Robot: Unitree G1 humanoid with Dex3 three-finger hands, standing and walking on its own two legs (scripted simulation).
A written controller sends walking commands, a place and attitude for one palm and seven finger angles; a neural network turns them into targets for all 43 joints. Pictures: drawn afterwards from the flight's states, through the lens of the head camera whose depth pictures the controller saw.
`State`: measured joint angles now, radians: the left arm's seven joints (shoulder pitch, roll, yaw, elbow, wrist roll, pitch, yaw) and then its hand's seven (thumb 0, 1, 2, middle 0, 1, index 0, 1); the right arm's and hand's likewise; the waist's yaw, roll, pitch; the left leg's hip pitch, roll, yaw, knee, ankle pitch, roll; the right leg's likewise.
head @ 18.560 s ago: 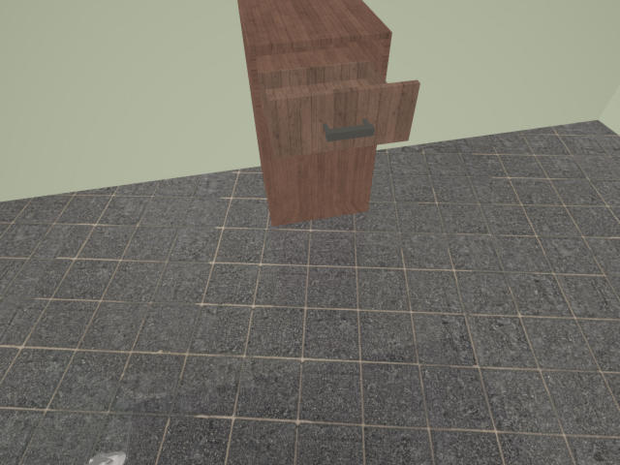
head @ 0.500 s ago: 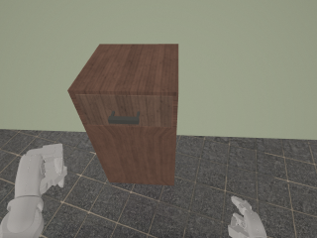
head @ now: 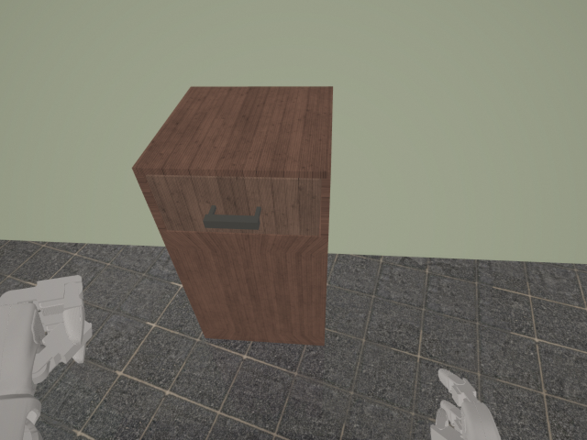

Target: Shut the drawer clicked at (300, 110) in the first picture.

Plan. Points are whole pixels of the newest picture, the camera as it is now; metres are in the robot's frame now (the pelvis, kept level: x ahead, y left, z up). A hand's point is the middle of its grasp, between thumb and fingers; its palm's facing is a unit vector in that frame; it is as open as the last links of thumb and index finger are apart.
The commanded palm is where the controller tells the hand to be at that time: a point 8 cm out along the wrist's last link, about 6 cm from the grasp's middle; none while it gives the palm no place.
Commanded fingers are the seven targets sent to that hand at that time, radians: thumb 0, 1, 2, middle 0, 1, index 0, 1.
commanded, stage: step back with the hand held close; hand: left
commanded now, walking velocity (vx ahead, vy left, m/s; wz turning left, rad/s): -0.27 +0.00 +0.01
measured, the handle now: (233, 215) +0.62 +0.23 -0.09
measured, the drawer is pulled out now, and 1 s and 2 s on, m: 0.00 0.00 0.00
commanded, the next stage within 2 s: stop stepping back and stand still in 1.50 s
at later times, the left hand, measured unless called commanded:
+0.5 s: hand (48, 346) +0.16 +0.27 +0.15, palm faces +0.31 -0.82 -0.49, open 3.2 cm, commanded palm +0.10 +0.31 +0.17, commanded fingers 0.00 0.90 0.90 -1.40 -1.60 -1.40 -1.60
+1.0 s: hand (1, 392) +0.11 +0.28 +0.16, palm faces +0.36 -0.79 -0.50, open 3.2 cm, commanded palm +0.04 +0.32 +0.17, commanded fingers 0.00 0.90 0.90 -1.40 -1.60 -1.40 -1.60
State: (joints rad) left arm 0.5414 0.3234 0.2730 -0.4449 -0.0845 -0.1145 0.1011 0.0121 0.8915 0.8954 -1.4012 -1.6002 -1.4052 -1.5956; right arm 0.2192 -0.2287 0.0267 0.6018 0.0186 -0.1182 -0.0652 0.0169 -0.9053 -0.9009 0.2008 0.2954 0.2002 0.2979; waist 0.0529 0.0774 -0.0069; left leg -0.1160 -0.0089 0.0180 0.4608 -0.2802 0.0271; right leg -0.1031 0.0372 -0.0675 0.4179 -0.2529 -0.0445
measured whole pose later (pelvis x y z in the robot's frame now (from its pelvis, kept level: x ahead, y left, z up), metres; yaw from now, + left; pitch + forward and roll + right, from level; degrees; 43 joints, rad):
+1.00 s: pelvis -0.09 +0.03 -0.02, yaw +1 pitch +1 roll -2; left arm 0.60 0.42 0.44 -0.62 -0.01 -0.28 0.13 0.01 0.89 0.90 -1.40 -1.60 -1.41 -1.60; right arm 0.21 -0.21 0.00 0.56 -0.01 -0.07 -0.06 0.02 -0.90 -0.90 0.20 0.30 0.20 0.30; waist -0.02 -0.02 0.05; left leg -0.45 -0.04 0.03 0.64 -0.22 0.08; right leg -0.39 0.04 0.05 0.62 -0.24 0.02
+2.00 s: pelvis -0.25 +0.00 -0.01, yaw -2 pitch +0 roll +0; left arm 0.62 0.36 0.36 -0.52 -0.04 -0.21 0.15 0.01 0.89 0.90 -1.40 -1.60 -1.41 -1.60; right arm 0.26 -0.26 -0.02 0.65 0.02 -0.09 -0.08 0.02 -0.91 -0.90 0.20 0.30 0.20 0.30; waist -0.02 -0.03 -0.03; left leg -0.30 -0.01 0.03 0.50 -0.21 0.02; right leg -0.15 -0.01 -0.01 0.50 -0.35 0.00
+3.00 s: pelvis -0.27 +0.01 +0.00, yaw +1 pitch -1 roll -1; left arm 0.41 0.20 0.00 1.16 0.01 0.03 0.03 0.00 0.91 0.90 -0.52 -0.68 -0.52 -0.67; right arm 0.30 -0.15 0.00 1.12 -0.01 0.03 -0.02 0.01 -0.91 -0.90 0.20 0.29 0.20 0.30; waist 0.01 0.00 0.07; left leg -0.28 -0.03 0.00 0.44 -0.14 0.04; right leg -0.11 -0.02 -0.05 0.42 -0.29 0.01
